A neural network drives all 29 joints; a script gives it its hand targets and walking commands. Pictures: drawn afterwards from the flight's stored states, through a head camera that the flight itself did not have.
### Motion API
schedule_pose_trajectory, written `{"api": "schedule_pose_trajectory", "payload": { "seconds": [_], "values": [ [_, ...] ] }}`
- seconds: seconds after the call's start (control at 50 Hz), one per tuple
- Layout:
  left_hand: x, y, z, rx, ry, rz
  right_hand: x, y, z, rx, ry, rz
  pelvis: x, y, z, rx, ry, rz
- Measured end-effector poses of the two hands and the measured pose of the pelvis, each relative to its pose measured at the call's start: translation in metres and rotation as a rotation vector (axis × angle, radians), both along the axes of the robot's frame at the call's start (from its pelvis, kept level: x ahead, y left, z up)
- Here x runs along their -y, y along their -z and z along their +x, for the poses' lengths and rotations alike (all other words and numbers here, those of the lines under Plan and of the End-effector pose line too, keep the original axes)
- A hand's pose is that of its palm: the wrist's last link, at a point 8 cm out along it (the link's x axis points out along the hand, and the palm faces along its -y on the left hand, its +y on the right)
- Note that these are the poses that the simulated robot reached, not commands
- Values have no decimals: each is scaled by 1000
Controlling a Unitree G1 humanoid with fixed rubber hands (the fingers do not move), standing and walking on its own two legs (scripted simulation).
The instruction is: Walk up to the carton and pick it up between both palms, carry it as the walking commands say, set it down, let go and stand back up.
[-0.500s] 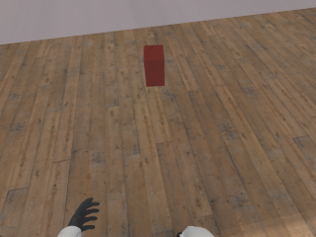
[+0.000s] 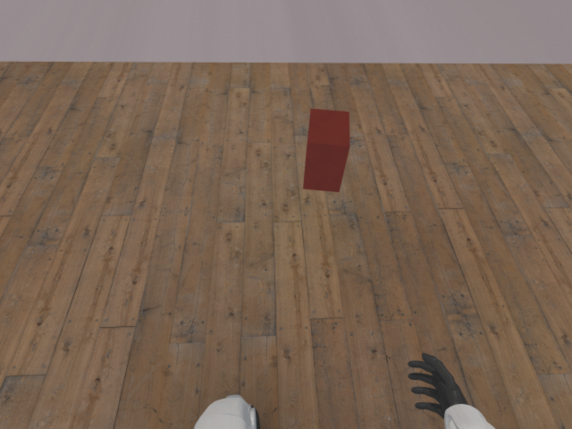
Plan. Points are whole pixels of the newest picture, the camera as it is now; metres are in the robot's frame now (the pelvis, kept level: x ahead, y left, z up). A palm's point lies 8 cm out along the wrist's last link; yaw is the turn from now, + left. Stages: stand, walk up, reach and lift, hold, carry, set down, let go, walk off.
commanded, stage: walk up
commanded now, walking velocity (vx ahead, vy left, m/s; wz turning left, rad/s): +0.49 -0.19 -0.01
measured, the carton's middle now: (325, 151) +1.26 -0.07 -0.61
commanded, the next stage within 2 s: none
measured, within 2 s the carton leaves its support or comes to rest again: neither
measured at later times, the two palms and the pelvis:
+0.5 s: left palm (229, 257) +0.39 +0.15 -0.11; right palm out of the picture +0.13 -0.31 -0.13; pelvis +0.23 -0.08 +0.00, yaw +1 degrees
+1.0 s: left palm (207, 279) +0.35 +0.19 -0.12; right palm (426, 171) +0.66 -0.25 -0.10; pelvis +0.48 -0.03 +0.01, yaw +0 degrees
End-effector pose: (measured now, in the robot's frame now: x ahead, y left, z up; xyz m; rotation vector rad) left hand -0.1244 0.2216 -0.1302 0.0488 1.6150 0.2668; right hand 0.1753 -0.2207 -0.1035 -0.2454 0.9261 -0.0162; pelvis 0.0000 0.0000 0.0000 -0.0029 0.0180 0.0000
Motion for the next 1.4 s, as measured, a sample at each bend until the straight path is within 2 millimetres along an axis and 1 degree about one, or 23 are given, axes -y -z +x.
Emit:
{"api": "schedule_pose_trajectory", "payload": {
  "seconds": [0.04, 0.12, 0.18, 0.24, 0.28, 0.32, 0.4, 0.48, 0.52, 0.6, 0.68, 0.76, 0.84, 0.9, 0.96, 1.0, 1.02, 1.06, 1.14, 1.22, 1.28, 1.32, 1.4],
  "values": [
    [-16, 4, 52, 70, 40, 6, 11, -1, -17, -74, 55, -41, -4, -6, 18, 2, 7, -9],
    [-37, -1, 166, 242, 136, 7, 33, -12, -74, -260, 181, -102, -6, -21, 52, 13, 5, -21],
    [-38, -8, 243, 343, 196, -1, 38, -19, -111, -377, 250, -113, -4, -27, 77, 21, -3, -28],
    [-28, -16, 308, 422, 240, -16, 39, -24, -134, -470, 303, -105, 2, -31, 102, 26, -10, -31],
    [-15, -21, 348, 467, 264, -33, 39, -25, -140, -515, 330, -92, 8, -32, 119, 28, -12, -30],
    [1, -25, 386, 507, 287, -52, 40, -25, -138, -545, 352, -76, 17, -32, 137, 29, -13, -28],
    [39, -31, 457, 573, 336, -70, 55, -15, -111, -574, 376, -43, 39, -26, 178, 18, -10, -14],
    [66, -25, 514, 621, 362, -8, 82, 15, -64, -598, 352, -3, 70, -7, 226, 1, -14, 10],
    [69, -23, 517, 597, 337, 33, 95, 25, -23, -572, 307, 5, 80, -4, 242, -3, -12, 7],
    [56, -34, 478, 456, 241, 103, 116, 26, 88, -415, 211, 12, 88, -17, 277, 6, -17, 23],
    [50, -45, 435, 313, 140, 138, 121, 16, 191, -284, 134, 24, 91, -28, 313, 17, -14, 29],
    [55, -49, 408, 194, 71, 128, 111, 3, 276, -186, 81, 40, 87, -32, 347, 20, -10, 30],
    [59, -48, 408, 120, 19, 98, 89, -7, 351, -114, 34, 60, 76, -33, 385, 18, -9, 27],
    [56, -40, 426, 86, -8, 66, 65, -11, 404, -68, -1, 68, 63, -29, 416, 13, -15, 18],
    [45, -23, 453, 53, -21, 31, 42, -12, 454, -29, -27, 45, 47, -19, 452, 5, -17, 0],
    [32, -7, 478, 32, -7, 8, 34, -7, 480, -1, -20, 10, 33, -6, 478, 1, -9, -15],
    [24, 0, 494, 28, 9, 0, 32, -5, 485, -5, -8, -10, 28, -3, 487, 0, -8, -12],
    [9, 6, 538, 65, 51, -2, 37, -6, 477, -53, 41, -47, 22, -6, 504, 0, 0, -18],
    [-13, 2, 644, 213, 134, 3, 57, -17, 424, -228, 170, -114, 18, -21, 535, 9, 5, -35],
    [-17, -6, 736, 326, 205, -5, 64, -27, 375, -378, 257, -136, 19, -30, 562, 21, -1, -48],
    [-7, -12, 789, 389, 239, -17, 64, -30, 352, -460, 308, -128, 25, -33, 580, 28, -4, -48],
    [6, -16, 820, 425, 258, -30, 64, -29, 345, -499, 331, -113, 31, -33, 592, 31, -5, -46],
    [40, -23, 873, 486, 292, -54, 71, -20, 353, -534, 357, -75, 48, -31, 616, 32, -2, -31]
  ]
}}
